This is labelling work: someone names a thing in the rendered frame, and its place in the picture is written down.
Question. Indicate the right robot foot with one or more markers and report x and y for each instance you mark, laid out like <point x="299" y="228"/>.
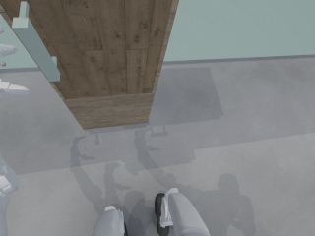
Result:
<point x="161" y="230"/>

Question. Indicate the cupboard door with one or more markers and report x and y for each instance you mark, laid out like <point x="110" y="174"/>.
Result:
<point x="103" y="47"/>

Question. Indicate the left robot upper arm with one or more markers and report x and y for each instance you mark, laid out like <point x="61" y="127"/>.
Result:
<point x="9" y="182"/>

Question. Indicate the left robot thigh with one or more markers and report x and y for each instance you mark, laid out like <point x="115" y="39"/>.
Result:
<point x="110" y="223"/>

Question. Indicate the handle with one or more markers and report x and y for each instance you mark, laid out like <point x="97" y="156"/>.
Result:
<point x="27" y="34"/>

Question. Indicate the left robot hand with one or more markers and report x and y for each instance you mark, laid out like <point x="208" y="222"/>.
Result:
<point x="7" y="87"/>

